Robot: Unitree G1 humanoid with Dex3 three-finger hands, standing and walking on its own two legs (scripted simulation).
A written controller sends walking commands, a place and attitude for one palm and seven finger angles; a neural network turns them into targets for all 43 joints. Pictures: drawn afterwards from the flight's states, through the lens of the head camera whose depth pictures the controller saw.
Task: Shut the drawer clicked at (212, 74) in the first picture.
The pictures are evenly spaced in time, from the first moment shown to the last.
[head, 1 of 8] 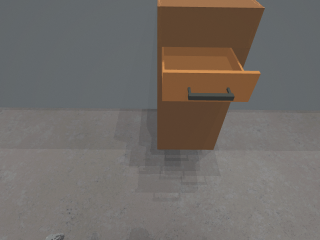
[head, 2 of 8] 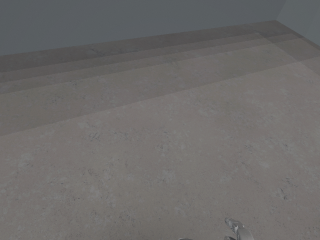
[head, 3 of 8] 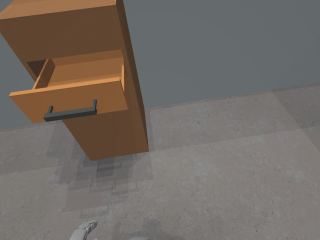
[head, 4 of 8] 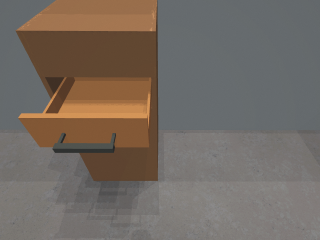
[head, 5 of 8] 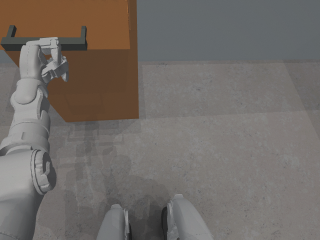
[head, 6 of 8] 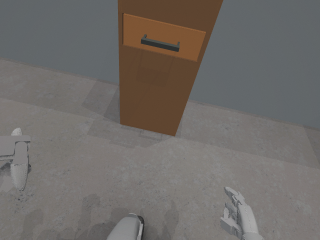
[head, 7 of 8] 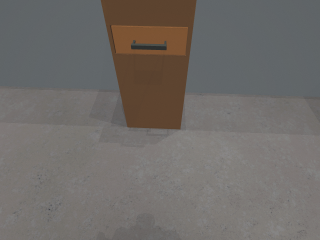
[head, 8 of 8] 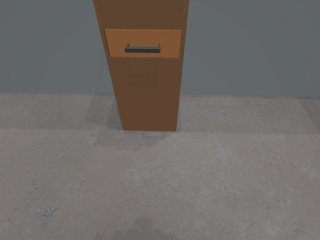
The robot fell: no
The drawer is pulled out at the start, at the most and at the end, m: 0.21 0.21 0.00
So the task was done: yes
